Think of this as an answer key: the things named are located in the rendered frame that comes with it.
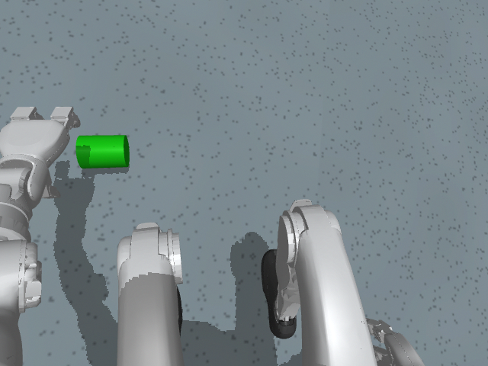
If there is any right robot hand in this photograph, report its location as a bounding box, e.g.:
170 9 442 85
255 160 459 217
366 318 425 366

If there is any left robot arm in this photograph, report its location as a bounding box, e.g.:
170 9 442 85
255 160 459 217
0 154 50 366

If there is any can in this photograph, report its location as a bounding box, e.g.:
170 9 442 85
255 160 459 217
75 135 130 169

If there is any right robot foot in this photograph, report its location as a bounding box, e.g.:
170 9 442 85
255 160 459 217
261 249 297 339

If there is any left robot hand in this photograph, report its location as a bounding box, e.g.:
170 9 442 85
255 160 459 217
0 107 81 198

